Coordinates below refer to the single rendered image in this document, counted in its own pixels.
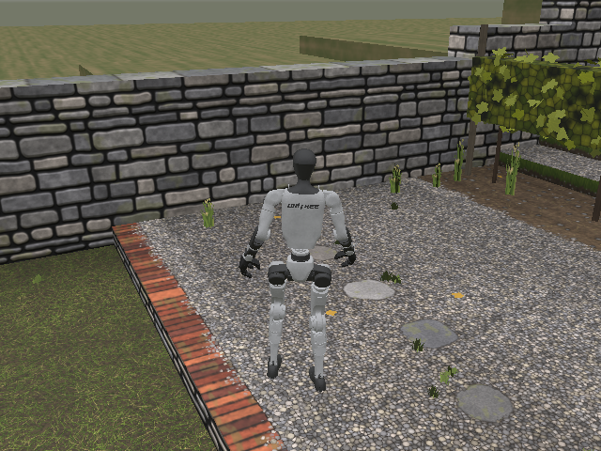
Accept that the robot left thigh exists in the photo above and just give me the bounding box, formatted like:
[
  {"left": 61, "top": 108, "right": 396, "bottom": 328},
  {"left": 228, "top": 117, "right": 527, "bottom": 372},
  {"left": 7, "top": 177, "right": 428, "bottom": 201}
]
[{"left": 268, "top": 261, "right": 287, "bottom": 320}]

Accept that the robot right thigh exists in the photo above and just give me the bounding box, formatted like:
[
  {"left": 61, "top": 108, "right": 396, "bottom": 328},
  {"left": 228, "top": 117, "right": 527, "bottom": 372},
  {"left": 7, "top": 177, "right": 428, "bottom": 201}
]
[{"left": 309, "top": 264, "right": 331, "bottom": 333}]

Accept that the robot right hand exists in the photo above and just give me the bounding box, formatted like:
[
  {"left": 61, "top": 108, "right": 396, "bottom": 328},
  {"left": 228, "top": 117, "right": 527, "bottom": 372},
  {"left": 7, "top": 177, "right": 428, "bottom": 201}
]
[{"left": 334, "top": 251, "right": 356, "bottom": 267}]

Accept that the robot thigh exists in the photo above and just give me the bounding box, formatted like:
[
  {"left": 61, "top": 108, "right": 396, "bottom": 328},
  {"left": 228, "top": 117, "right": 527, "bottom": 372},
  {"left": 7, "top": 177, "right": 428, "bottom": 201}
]
[
  {"left": 268, "top": 261, "right": 287, "bottom": 320},
  {"left": 309, "top": 264, "right": 331, "bottom": 333}
]

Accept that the robot left hand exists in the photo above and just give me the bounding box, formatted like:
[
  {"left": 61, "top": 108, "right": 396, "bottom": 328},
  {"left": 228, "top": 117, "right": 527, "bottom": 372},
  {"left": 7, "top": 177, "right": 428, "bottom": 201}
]
[{"left": 239, "top": 256, "right": 260, "bottom": 278}]

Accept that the right robot forearm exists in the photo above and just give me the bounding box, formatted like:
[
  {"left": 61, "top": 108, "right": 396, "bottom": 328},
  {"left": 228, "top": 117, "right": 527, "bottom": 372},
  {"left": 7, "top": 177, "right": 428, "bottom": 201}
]
[{"left": 339, "top": 227, "right": 355, "bottom": 256}]

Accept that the robot left upper arm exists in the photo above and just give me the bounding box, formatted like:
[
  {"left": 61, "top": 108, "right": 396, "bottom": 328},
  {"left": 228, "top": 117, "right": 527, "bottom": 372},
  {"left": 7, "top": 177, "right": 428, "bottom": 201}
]
[{"left": 255, "top": 189, "right": 284, "bottom": 241}]

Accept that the left robot forearm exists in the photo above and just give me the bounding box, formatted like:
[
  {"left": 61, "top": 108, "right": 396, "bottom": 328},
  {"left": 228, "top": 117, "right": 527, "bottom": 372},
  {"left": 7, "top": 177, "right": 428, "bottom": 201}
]
[{"left": 242, "top": 226, "right": 264, "bottom": 261}]

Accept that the robot right upper arm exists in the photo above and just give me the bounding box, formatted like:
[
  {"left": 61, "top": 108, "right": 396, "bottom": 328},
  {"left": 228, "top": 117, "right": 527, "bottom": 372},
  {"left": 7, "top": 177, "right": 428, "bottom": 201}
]
[{"left": 323, "top": 190, "right": 348, "bottom": 241}]

